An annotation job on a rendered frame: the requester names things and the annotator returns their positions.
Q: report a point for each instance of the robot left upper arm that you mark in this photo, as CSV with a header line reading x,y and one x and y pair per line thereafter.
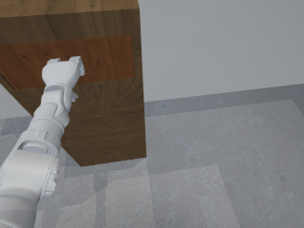
x,y
29,177

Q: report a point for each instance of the robot left hand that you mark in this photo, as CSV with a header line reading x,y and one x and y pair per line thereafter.
x,y
65,72

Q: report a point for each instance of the drawer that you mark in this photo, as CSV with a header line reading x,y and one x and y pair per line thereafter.
x,y
105,58

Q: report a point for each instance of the cabinet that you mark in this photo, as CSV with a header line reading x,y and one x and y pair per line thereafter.
x,y
106,122

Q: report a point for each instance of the left robot forearm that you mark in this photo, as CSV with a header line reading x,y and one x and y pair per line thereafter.
x,y
48,124

